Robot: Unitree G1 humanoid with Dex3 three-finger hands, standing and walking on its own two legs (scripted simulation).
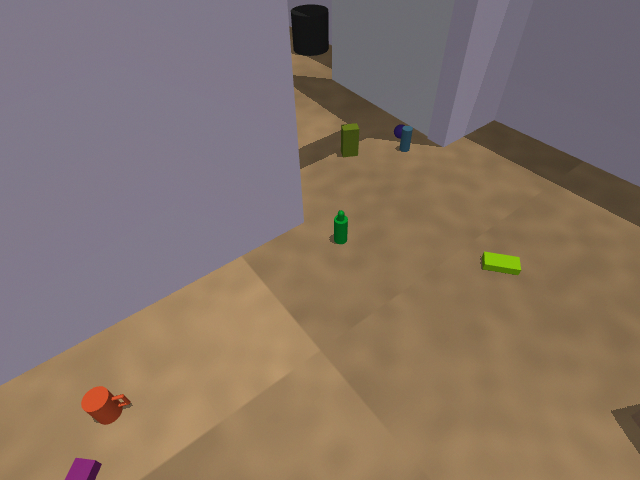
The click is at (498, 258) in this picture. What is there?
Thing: flat box
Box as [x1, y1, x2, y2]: [482, 252, 520, 274]
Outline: 482,255 483,269 518,274 520,271 519,257 490,252 484,252
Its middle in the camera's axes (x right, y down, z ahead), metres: +0.73 +0.10 +1.59
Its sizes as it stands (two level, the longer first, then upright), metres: 0.138 0.071 0.033
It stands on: the floor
